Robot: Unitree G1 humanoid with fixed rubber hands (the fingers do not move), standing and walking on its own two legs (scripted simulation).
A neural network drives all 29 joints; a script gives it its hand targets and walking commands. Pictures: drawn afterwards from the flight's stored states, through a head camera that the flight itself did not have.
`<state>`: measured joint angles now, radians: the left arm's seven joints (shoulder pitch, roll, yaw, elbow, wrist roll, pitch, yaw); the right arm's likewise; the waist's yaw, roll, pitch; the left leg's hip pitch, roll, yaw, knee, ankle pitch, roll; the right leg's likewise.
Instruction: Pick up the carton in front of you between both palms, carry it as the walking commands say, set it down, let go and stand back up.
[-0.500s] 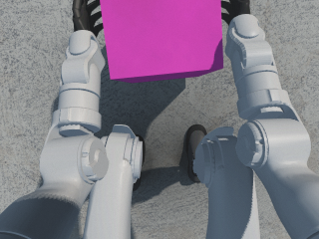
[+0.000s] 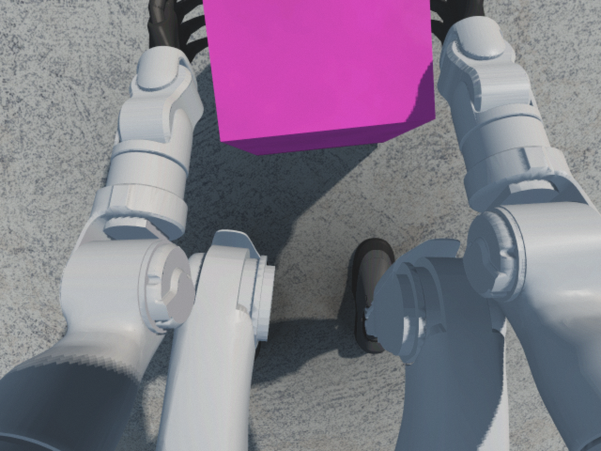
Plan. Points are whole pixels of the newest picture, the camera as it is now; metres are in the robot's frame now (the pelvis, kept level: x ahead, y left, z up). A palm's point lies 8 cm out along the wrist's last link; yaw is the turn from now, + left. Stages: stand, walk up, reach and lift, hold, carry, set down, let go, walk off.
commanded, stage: set down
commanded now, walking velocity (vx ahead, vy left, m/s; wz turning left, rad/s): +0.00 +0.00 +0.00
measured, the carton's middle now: (315, 62) +0.52 -0.01 -0.23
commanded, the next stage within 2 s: let go in 1.96 s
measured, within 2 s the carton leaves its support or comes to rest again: neither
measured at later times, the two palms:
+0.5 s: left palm (168, 49) +0.52 +0.15 -0.15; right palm (461, 24) +0.54 -0.16 -0.16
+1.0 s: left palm (136, 46) +0.53 +0.18 -0.16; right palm (497, 19) +0.55 -0.20 -0.16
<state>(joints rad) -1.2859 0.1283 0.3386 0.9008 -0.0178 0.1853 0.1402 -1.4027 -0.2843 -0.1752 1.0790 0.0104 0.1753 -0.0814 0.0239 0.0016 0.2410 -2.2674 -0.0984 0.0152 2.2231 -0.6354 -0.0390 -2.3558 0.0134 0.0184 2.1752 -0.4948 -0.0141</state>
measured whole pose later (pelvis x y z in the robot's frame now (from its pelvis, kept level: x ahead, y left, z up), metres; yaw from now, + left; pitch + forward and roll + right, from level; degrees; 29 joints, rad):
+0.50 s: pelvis -0.01 +0.00 -0.01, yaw +0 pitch +35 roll +3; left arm -1.35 0.15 0.45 0.96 0.09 0.17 0.00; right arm -1.47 -0.30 -0.30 1.13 -0.10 0.16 0.02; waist 0.02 0.01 0.33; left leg -2.23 -0.10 0.02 2.25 -0.63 -0.04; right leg -2.32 0.01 0.02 2.20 -0.49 -0.02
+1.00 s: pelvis +0.00 +0.00 +0.00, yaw +0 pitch +34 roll +2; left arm -1.31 0.32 0.11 0.99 -0.26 0.05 0.13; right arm -1.42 -0.45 -0.03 1.13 0.24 0.04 -0.07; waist 0.03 0.02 0.37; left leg -2.21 -0.10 0.02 2.26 -0.66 -0.03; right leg -2.29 0.01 0.02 2.21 -0.52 0.00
